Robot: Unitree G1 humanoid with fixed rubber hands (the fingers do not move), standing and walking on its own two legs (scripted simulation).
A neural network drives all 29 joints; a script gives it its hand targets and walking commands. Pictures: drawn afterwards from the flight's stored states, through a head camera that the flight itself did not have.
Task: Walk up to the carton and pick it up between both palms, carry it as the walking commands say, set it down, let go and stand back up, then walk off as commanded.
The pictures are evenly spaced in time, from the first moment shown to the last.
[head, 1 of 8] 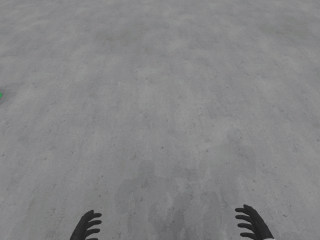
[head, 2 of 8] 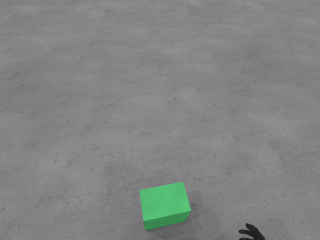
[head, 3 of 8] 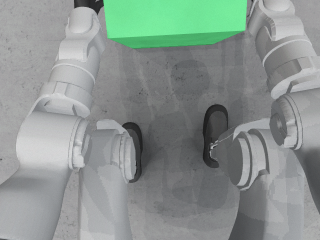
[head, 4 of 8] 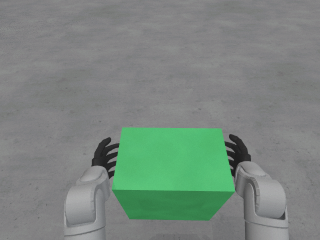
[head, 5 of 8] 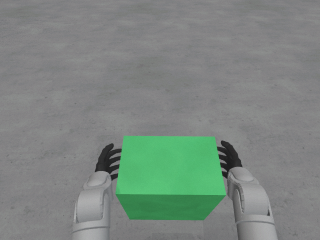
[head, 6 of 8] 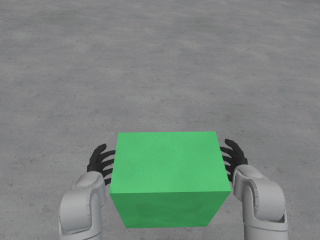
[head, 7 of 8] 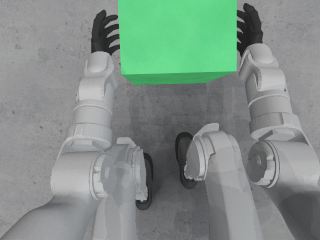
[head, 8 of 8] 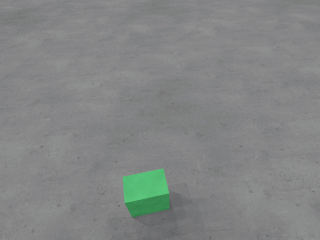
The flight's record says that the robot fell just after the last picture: no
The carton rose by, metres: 0.66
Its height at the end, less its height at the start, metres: +0.00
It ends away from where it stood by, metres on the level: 2.27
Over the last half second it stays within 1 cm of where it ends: yes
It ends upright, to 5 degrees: yes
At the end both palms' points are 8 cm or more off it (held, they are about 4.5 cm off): yes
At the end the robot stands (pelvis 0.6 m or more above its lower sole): yes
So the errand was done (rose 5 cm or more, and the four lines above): yes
